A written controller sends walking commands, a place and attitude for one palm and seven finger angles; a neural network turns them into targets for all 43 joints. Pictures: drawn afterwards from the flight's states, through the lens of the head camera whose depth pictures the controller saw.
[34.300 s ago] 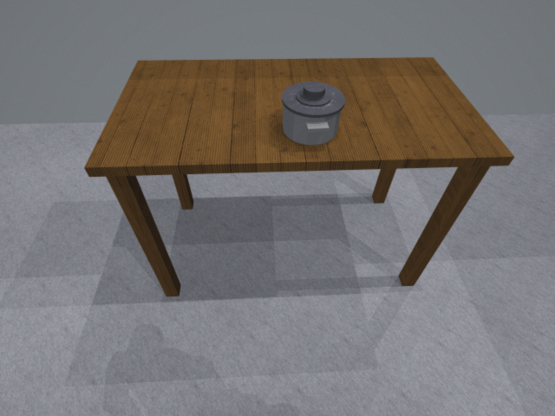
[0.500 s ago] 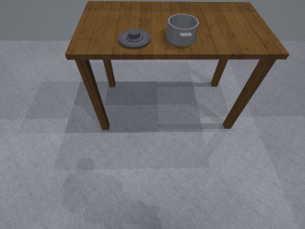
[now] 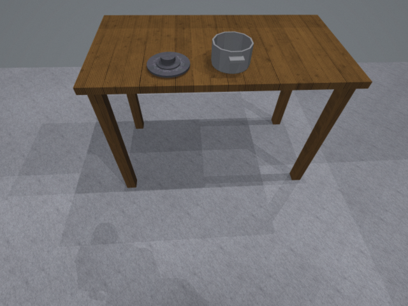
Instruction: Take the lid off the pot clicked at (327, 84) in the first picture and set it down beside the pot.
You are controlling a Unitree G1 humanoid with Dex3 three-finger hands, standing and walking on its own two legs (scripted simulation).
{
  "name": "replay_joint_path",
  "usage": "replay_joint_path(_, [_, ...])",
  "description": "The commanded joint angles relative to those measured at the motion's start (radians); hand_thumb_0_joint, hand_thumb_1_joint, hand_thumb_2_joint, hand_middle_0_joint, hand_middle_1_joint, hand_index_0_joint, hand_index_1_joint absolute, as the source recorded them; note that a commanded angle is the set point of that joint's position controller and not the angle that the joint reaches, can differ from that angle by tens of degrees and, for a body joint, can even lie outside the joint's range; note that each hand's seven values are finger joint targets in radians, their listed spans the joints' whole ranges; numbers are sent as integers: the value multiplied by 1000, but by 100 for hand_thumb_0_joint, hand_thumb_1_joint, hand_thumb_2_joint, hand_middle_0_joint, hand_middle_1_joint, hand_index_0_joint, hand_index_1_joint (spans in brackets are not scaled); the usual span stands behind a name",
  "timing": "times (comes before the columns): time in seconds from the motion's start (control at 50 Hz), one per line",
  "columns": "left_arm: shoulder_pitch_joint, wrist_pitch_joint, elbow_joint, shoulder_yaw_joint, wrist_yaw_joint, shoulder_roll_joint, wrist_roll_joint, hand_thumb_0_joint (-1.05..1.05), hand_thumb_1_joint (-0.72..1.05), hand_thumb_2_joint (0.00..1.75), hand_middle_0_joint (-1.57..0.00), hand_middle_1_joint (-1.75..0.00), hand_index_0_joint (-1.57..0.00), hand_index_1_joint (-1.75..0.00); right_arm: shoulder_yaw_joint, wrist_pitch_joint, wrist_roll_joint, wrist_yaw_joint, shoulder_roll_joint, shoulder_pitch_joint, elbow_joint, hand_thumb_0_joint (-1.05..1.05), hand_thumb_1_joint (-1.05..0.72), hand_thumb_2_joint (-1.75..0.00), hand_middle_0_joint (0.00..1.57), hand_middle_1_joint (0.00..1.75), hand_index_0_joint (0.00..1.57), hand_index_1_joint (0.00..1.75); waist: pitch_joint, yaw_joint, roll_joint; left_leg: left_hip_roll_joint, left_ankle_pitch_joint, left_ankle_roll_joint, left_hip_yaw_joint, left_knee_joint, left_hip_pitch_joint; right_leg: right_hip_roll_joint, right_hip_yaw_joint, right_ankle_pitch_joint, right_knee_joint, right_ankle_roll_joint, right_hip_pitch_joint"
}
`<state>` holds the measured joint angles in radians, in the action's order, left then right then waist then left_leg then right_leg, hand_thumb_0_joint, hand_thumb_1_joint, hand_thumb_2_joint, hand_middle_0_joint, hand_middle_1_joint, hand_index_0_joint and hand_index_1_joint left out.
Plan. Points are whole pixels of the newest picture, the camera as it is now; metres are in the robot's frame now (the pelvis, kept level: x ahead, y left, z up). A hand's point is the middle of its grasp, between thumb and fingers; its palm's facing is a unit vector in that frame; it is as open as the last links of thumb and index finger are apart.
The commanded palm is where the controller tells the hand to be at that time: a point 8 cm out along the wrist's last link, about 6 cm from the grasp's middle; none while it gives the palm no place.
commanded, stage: let the arm hang, fingers relaxed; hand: left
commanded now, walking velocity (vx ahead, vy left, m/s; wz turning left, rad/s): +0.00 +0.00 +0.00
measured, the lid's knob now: (168, 57) +0.91 +0.16 -0.02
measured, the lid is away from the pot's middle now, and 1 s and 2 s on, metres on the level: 0.24 0.24 0.24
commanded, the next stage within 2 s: look to check the result in 0.20 s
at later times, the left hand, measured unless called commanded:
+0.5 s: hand out of the picture +0.02 +0.18 -0.18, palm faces +0.02 -0.98 -0.19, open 7.3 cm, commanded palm none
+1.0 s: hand out of the picture -0.01 +0.19 -0.18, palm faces +0.01 -0.98 -0.20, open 7.3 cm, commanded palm none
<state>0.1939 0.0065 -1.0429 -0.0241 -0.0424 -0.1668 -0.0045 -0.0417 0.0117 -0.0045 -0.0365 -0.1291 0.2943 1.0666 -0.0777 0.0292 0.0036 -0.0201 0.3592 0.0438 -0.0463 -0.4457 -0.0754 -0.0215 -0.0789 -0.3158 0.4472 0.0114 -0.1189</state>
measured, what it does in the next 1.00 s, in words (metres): stands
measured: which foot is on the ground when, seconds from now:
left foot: down 0.00-1.00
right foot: down 0.00-1.00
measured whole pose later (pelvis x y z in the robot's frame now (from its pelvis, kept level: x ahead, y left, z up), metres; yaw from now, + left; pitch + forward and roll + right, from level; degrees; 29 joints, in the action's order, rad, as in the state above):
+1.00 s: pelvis -0.02 +0.01 +0.00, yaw +0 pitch -1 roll -1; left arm 0.23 0.00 -1.11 -0.02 -0.05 -0.16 -0.01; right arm -0.03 0.00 0.00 -0.04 -0.11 0.31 1.10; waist -0.09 0.02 -0.01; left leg -0.05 0.30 0.07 -0.05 -0.39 -0.08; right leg 0.01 -0.09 -0.25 0.39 0.04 -0.12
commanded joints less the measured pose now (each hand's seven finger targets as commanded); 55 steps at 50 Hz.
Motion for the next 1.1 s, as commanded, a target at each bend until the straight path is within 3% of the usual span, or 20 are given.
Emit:
replay_joint_path(0.0, [49,-16,43,-21,-8,-106,-2,0,90,90,-20,-30,-20,-30,-23,-18,-1,-12,-105,79,-24,0,-90,-90,20,30,20,30,48,-3,3,121,-473,4,67,27,23,92,-41,462,-22,-62,-7])
replay_joint_path(0.22, [87,-17,3,-12,-10,-79,-3,0,90,90,-20,-30,-20,-30,-20,-20,2,-18,-89,94,-7,0,-90,-90,20,30,20,30,32,-1,24,128,-522,9,71,36,45,83,-26,439,-33,-53,-23])
replay_joint_path(0.42, [86,-16,-10,-8,-9,-75,-3,0,90,90,-20,-30,-20,-30,-16,-22,0,-16,-89,93,4,0,-90,-90,20,30,20,30,4,-4,29,129,-481,12,78,69,27,83,-19,376,-47,-44,-34])
replay_joint_path(0.48, [85,-16,-12,-7,-9,-78,-5,0,90,90,-20,-30,-20,-30,-16,-22,2,-13,-89,89,2,0,-90,-90,20,30,20,30,-11,-6,0,124,-412,12,86,82,10,81,-22,335,-59,-41,-42])
replay_joint_path(0.5, [85,-16,-13,-7,-8,-74,-4,0,90,90,-20,-30,-20,-30,-16,-23,0,-13,-89,88,4,0,-90,-90,20,30,20,30,-8,-6,19,124,-411,13,82,85,13,84,-25,334,-63,-41,-41])
replay_joint_path(0.56, [83,-18,-15,-7,-8,-76,-3,0,90,90,-20,-30,-20,-30,-15,-26,-1,-14,-91,94,4,0,-90,-90,20,30,20,30,13,-5,-2,124,-451,12,84,83,21,86,-22,367,-57,-40,-24])
replay_joint_path(0.74, [82,-18,-21,-5,-9,-72,-3,0,90,90,-20,-30,-20,-30,-14,-27,0,-13,-85,102,12,0,-90,-90,20,30,20,30,-3,-5,4,123,-420,13,89,99,5,86,-20,332,-69,-35,-35])
replay_joint_path(0.8, [79,-17,-21,-5,-8,-70,-4,0,90,90,-20,-30,-20,-30,-12,-27,1,-14,-83,106,14,0,-90,-90,20,30,20,30,-8,-4,31,127,-414,14,92,110,6,83,-16,301,-69,-33,-43])
replay_joint_path(1.08, [95,-19,-38,-3,-10,-69,-4,0,90,90,-20,-30,-20,-30,-11,-30,4,-14,-81,112,18,0,-90,-90,20,30,20,30,11,-6,8,123,-416,13,100,108,8,88,-17,307,-77,-29,-37])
